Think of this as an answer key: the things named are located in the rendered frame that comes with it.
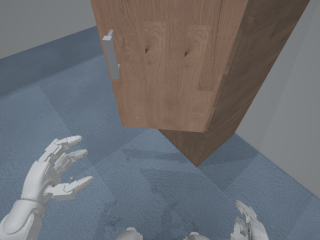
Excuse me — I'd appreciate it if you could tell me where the robot left hand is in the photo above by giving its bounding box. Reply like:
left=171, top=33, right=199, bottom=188
left=21, top=135, right=94, bottom=206

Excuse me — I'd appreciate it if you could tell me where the left robot thigh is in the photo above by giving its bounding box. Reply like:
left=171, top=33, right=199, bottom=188
left=114, top=230, right=143, bottom=240

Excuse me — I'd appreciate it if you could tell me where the right robot shin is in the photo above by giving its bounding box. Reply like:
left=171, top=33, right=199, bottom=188
left=189, top=232, right=199, bottom=236

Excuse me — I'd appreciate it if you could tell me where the cupboard door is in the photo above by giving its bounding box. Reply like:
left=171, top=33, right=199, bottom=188
left=90, top=0, right=248, bottom=133

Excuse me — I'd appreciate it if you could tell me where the handle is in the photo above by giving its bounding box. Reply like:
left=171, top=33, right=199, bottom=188
left=102, top=29, right=121, bottom=79

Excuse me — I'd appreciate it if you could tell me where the robot left forearm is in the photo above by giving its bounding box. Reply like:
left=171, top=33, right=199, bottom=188
left=0, top=198, right=46, bottom=240

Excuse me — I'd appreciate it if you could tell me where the robot right hand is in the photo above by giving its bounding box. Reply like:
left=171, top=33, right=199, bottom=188
left=230, top=200, right=269, bottom=240

